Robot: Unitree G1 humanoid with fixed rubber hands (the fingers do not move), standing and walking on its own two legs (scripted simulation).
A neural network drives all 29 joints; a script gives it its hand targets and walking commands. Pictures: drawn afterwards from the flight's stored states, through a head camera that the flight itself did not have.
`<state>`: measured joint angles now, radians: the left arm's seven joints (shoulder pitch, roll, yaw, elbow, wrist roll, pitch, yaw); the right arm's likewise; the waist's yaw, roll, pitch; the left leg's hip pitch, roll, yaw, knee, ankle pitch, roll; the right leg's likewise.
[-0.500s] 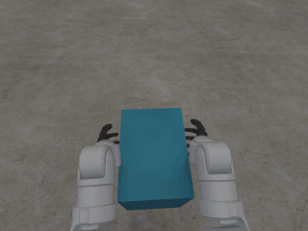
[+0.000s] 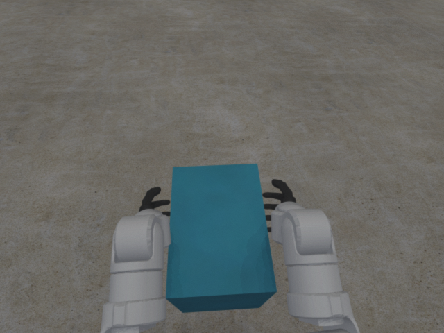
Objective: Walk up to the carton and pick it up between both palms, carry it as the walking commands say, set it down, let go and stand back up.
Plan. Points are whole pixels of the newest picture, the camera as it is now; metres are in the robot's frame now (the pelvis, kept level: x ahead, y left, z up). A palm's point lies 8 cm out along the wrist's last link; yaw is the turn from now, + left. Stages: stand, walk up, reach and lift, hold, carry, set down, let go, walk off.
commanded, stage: carry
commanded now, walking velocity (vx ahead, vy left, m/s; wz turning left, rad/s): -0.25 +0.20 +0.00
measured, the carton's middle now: (218, 241) +0.32 +0.01 -0.01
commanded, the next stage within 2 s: none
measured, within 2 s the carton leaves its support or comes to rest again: neither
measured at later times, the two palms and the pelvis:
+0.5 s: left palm (85, 310) +0.17 +0.19 +0.07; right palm (265, 314) +0.16 -0.05 +0.09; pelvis -0.16 +0.09 -0.01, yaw +0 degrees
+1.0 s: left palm out of the picture +0.01 +0.28 +0.08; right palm out of the picture +0.00 +0.04 +0.09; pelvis -0.32 +0.18 +0.00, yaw +0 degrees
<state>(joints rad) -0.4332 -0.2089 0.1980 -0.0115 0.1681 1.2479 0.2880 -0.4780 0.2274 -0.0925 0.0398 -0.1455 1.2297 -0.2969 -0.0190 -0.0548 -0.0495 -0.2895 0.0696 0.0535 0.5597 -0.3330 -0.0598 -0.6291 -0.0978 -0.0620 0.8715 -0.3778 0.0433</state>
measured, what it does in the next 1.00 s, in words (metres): walks backwards: right foot, then left foot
